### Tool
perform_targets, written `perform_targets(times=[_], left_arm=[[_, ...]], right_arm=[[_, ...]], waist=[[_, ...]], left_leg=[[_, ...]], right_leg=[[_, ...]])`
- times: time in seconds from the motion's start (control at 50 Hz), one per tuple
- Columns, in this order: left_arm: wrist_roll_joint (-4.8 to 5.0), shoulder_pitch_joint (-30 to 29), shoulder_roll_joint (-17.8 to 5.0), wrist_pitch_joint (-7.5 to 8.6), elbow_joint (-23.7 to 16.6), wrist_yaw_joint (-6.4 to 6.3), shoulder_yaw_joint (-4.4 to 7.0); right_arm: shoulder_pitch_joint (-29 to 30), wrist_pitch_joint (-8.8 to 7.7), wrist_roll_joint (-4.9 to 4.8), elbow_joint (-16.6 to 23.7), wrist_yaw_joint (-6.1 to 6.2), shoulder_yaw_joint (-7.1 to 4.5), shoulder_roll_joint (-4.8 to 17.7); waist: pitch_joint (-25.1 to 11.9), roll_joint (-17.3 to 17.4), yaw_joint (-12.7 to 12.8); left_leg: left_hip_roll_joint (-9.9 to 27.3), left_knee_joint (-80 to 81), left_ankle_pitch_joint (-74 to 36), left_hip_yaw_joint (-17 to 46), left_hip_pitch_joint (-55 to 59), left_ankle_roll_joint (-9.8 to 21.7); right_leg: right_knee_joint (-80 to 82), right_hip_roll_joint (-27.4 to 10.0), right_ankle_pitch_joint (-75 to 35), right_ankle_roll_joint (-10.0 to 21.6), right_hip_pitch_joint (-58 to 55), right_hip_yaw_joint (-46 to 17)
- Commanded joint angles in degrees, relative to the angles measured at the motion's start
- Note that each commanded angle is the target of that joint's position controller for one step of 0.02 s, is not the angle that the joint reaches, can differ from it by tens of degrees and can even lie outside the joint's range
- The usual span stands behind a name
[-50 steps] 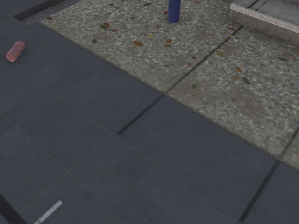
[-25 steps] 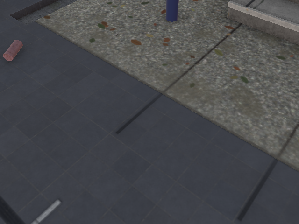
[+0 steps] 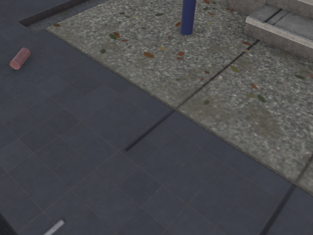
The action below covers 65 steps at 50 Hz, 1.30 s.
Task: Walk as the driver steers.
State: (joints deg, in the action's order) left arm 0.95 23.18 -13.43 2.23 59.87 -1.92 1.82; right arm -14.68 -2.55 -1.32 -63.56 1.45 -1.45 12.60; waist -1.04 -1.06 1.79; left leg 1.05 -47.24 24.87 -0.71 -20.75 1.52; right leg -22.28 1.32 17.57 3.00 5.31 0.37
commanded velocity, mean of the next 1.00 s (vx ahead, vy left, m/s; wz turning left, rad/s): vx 0.45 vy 0.00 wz -0.01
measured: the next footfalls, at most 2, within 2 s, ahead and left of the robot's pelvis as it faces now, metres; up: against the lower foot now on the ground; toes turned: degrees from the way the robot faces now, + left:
left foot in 0.12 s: +0.10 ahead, +0.14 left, +0.00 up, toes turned +2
right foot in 0.62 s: +0.48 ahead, -0.07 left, +0.00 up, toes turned -2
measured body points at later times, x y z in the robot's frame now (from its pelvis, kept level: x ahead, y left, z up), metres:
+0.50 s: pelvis +0.20 +0.05 +0.00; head +0.22 +0.06 +0.44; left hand +0.40 +0.28 -0.12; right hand +0.11 -0.18 -0.14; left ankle +0.06 +0.14 -0.74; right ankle +0.39 -0.10 -0.70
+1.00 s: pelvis +0.49 +0.02 +0.01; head +0.51 +0.02 +0.46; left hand +0.47 +0.28 -0.13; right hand +0.66 -0.23 -0.10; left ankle +0.67 +0.20 -0.68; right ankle +0.44 -0.07 -0.74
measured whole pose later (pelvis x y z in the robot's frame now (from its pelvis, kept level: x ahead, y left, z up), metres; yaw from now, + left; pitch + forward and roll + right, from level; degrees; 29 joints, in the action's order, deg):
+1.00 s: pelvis +0.49 +0.02 +0.01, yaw -1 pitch +1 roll -2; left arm 0.6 21.5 -13.4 5.2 57.4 0.4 3.0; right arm -4.3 -4.8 -0.6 -50.5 0.6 -3.3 14.9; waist 0.6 2.3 4.5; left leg 7.8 -40.1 -0.8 2.9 -37.9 -0.5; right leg -11.5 4.0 10.4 3.5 2.2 2.4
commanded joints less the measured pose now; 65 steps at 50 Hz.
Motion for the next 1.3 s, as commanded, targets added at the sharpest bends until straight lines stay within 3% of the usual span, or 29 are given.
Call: perform_targets(times=[0.02, 0.1, 0.12, 0.14, 0.16, 0.18, 0.22, 0.28, 0.34, 0.46, 0.54, 0.58, 0.62, 0.64, 0.66, 0.68, 0.7, 0.72, 0.8, 0.92, 1.06, 1.14, 1.16, 1.18, 1.2, 1.22, 1.24, 1.26, 1.3], left_arm=[[0.80, 0.67, -8.83, 0.99, -2.88, 0.06, 1.95], [1.09, -0.79, -9.84, 0.39, -3.93, 0.57, 2.01], [0.75, -2.39, -8.00, 0.85, -4.65, 0.81, 1.32], [-0.73, -3.76, -3.02, 1.48, -6.49, 1.39, -0.16], [0.94, -2.82, -1.12, 2.58, -8.34, 1.24, -0.18], [2.29, -4.57, -5.27, 3.51, -8.94, 1.26, 0.58], [1.78, -5.60, -6.47, 4.27, -8.43, 1.73, 1.14], [0.51, -6.48, -6.43, 3.61, -8.06, 2.36, 2.01], [0.16, -12.18, -4.45, 2.81, -10.33, 2.55, 1.70], [0.52, -26.61, -2.68, 3.23, -15.50, 3.44, 0.48], [0.78, -29.79, -3.84, 3.94, -17.56, 4.77, 0.60], [0.72, -24.59, -6.56, 4.08, -16.57, 4.86, 1.86], [0.88, -7.15, -11.19, 3.62, -11.55, 4.07, 4.33], [-0.63, 1.93, -16.03, 3.35, -9.54, 3.54, 5.61], [-0.50, 3.87, -14.74, 3.08, -8.53, 3.73, 5.07], [-0.19, -0.62, -10.66, 3.23, -8.74, 3.84, 3.66], [-0.38, -6.24, -8.76, 3.42, -9.78, 3.74, 3.02], [-0.78, -10.58, -7.51, 3.98, -10.17, 4.11, 2.58], [-1.10, -11.49, -5.00, 4.80, -8.15, 4.56, 1.93], [-0.72, -5.91, -8.58, 4.13, -6.23, 2.22, 2.72], [0.69, 0.47, -9.76, 2.66, -4.39, 1.28, 3.29], [0.50, -1.93, -10.03, 1.68, -5.43, 0.91, 3.72], [-0.20, -2.46, -7.26, 1.66, -6.64, 1.10, 2.73], [-0.68, 2.12, -1.24, 2.28, -8.59, 1.20, 1.23], [1.00, 4.43, -1.58, 3.14, -8.96, 1.32, 1.00], [2.29, 0.99, -7.79, 3.25, -9.03, 1.16, 2.59], [2.20, -2.37, -8.62, 3.05, -9.68, 0.98, 2.98], [1.46, -3.85, -7.71, 2.67, -9.62, 0.66, 3.18], [0.70, -2.35, -5.45, 1.34, -9.21, 0.54, 3.61]], right_arm=[[6.97, -3.18, -0.57, 5.06, -1.16, -0.94, 4.39], [-5.59, -2.84, -0.66, 0.38, -1.51, -2.20, 4.64], [-10.83, -2.71, -0.72, -0.58, -1.20, -2.99, 6.34], [-17.84, -2.61, -0.26, -0.96, -0.65, -4.01, 11.61], [-21.04, -3.53, 1.04, -1.56, -1.68, -4.26, 14.97], [-14.20, -4.54, 0.98, -0.05, -2.16, -2.97, 11.36], [-5.19, -5.10, 0.82, 3.35, -2.95, -1.48, 7.27], [-6.91, -4.22, 1.39, 3.29, -2.64, -0.66, 5.09], [-10.45, -3.71, 1.60, 2.78, -1.58, -0.84, 7.03], [-13.96, -2.92, 1.10, 3.28, -0.35, -1.06, 8.20], [-14.66, -2.19, 0.54, 2.96, -0.06, -1.76, 8.75], [-12.80, -1.60, 0.98, 3.81, 0.06, -2.44, 10.38], [-10.44, -0.75, 1.63, 5.12, -0.17, -2.23, 10.07], [-15.22, -1.26, 2.13, 6.42, -0.84, -0.73, 4.92], [-18.88, -2.85, 1.18, 5.19, -1.52, 0.87, 0.03], [-13.44, -4.51, -0.46, 6.64, -1.85, -0.83, 6.25], [-7.40, -5.33, -1.82, 9.02, -1.71, -1.47, 8.74], [-4.55, -5.50, -1.45, 9.71, -1.15, -1.57, 8.34], [-7.27, -2.74, 0.05, 9.32, -0.35, -2.18, 4.50], [6.99, -2.35, 1.04, 14.65, -0.41, -2.48, 5.34], [18.43, -3.96, 0.09, 18.47, -2.25, -2.05, 5.78], [7.84, -5.00, 0.04, 16.35, -2.26, -4.18, 10.48], [-2.04, -5.23, 0.76, 14.32, -1.76, -5.46, 13.77], [-8.92, -4.86, 1.82, 13.54, -1.43, -6.85, 19.62], [-9.97, -4.62, 2.09, 13.21, -1.90, -6.08, 17.21], [-5.49, -4.79, 1.82, 14.36, -2.02, -4.57, 11.72], [-1.43, -4.74, 1.48, 15.17, -2.07, -3.72, 8.99], [2.23, -4.67, 1.75, 15.19, -2.32, -3.16, 7.49], [4.61, -4.72, 2.69, 14.36, -2.58, -2.81, 6.29]], waist=[[9.58, -3.95, 0.27], [4.84, -3.36, -5.77], [3.34, 0.05, -8.66], [-0.70, 14.23, -10.24], [-2.13, 20.73, -9.16], [3.93, 10.56, -6.39], [7.33, 5.47, -3.24], [6.55, 6.50, -2.51], [6.97, 4.53, -3.31], [9.36, 4.65, -6.32], [9.24, 5.15, -4.63], [4.01, 7.42, -0.79], [-6.89, 8.06, 7.91], [-16.28, -1.56, 7.14], [-24.98, -12.86, 5.31], [-17.22, -8.60, 5.55], [-8.40, -5.52, 3.88], [-3.25, 0.01, 1.58], [0.28, -2.45, -3.44], [4.78, -1.61, -0.64], [5.83, -2.46, 2.16], [0.27, -3.79, -4.68], [-7.57, -1.17, -8.71], [-16.50, 12.42, -7.78], [-20.65, 20.78, -7.04], [-12.50, 13.03, -6.71], [-7.03, 8.91, -5.78], [-2.81, 6.11, -4.19], [-0.05, 7.73, -1.12]], left_leg=[[3.25, 6.22, -1.24, 0.32, -10.74, 0.91], [-3.54, 18.44, -12.91, -5.98, 17.36, -0.57], [-0.16, 21.46, -11.02, -0.61, 24.11, 0.80], [13.62, 28.81, -4.30, 19.03, 29.89, 5.20], [22.42, 38.82, 8.21, 43.80, 32.17, 13.41], [22.91, 39.08, 12.93, 41.84, 27.41, 13.31], [16.76, 39.51, 1.48, 26.29, 21.38, 9.24], [10.68, 39.66, -18.73, 12.42, 19.24, 6.69], [10.55, 40.16, -30.94, 8.66, 19.84, 8.43], [9.70, 42.75, -30.93, 4.03, 19.13, 8.33], [12.86, 38.99, -38.46, 3.07, 26.76, 7.77], [13.39, 31.65, -56.64, 2.46, 29.74, 6.59], [9.78, 10.15, -63.31, -0.02, 22.38, 4.01], [3.53, -11.19, -41.31, -1.59, 1.10, 1.42], [-5.77, -28.64, 4.78, 3.85, -11.76, -0.51], [-2.21, -34.55, 4.93, 9.35, -17.85, 1.22], [0.71, -33.66, 0.74, 7.22, -19.25, 2.03], [3.51, -29.55, -3.93, 5.90, -17.03, 1.96], [7.42, -20.03, -8.66, 4.86, -8.57, 1.30], [8.13, 0.18, -23.82, 3.46, -17.29, -1.76], [3.37, 17.55, -28.11, 2.95, -12.08, -2.39], [1.18, 21.66, -20.73, 1.87, 4.05, 0.31], [6.07, 19.96, -20.02, 5.99, 18.88, 3.12], [19.86, 21.44, -15.28, 25.43, 40.14, 9.22], [24.93, 30.10, -5.76, 43.65, 43.30, 13.58], [22.64, 30.88, -2.77, 36.31, 36.48, 10.79], [20.48, 31.42, -6.11, 26.85, 28.70, 8.47], [17.63, 32.79, -16.08, 20.20, 20.93, 7.65], [14.19, 33.78, -35.14, 9.98, 12.69, 7.31]], right_leg=[[14.57, -16.29, 9.53, 8.51, 0.16, -16.95], [5.02, -10.32, 6.17, 6.50, 15.25, -8.91], [-4.80, -7.68, 1.11, 4.39, 19.48, -5.49], [-27.88, -2.54, 6.07, 0.32, 26.38, 1.65], [-41.94, 2.58, 14.35, 0.15, 37.15, -2.72], [-49.33, -2.22, 10.80, 1.53, 42.08, -6.94], [-47.35, -6.85, -1.12, 2.75, 40.78, -6.18], [-40.60, -8.99, -8.07, 1.14, 35.70, -2.95], [-34.93, -8.97, -11.71, -1.42, 38.77, -1.10], [-13.74, -5.59, -21.37, -1.93, 34.11, 2.33], [-8.19, -4.40, -19.01, 1.00, 32.76, 1.52], [-8.54, -1.47, -15.24, 2.91, 24.07, 2.97], [-8.70, -0.56, -15.46, 6.18, -0.26, 2.89], [-9.43, -14.66, -9.84, 12.94, -24.04, -16.77], [2.22, -24.92, 0.55, 19.51, -33.32, -43.62], [5.81, -22.32, 3.15, 16.18, -27.18, -41.20], [6.80, -20.41, -2.31, 13.60, -17.37, -30.81], [8.50, -18.18, -10.59, 12.17, -7.46, -23.35], [13.99, -13.08, -16.69, 11.08, 6.02, -11.56], [17.78, -12.51, -14.71, 10.53, 5.10, -7.95], [12.32, -13.54, -13.39, 8.56, -0.38, -9.18], [-0.05, -12.64, -21.70, 5.51, -1.20, -10.70], [-14.22, -8.78, -19.30, 3.61, 5.02, -8.02], [-35.55, -0.19, -0.27, -0.34, 24.32, -2.08], [-47.48, 1.28, 17.08, -0.70, 34.62, -6.65], [-52.51, -2.31, 13.33, -0.04, 38.44, -9.13], [-51.99, -5.07, 7.87, 0.32, 38.24, -7.69], [-49.16, -6.36, 4.02, -0.17, 35.07, -7.23], [-44.79, -7.39, 1.64, -1.02, 28.21, -6.83]])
